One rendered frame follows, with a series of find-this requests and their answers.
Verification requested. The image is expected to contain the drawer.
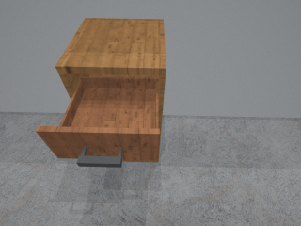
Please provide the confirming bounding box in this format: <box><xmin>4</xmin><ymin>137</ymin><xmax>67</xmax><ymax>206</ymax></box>
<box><xmin>36</xmin><ymin>76</ymin><xmax>160</xmax><ymax>161</ymax></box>

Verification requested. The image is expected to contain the handle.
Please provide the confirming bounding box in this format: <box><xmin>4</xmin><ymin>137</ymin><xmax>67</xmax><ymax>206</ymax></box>
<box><xmin>76</xmin><ymin>146</ymin><xmax>123</xmax><ymax>168</ymax></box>

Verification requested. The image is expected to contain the cabinet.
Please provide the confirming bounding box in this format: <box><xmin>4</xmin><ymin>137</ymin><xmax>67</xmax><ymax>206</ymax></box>
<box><xmin>55</xmin><ymin>18</ymin><xmax>166</xmax><ymax>163</ymax></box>

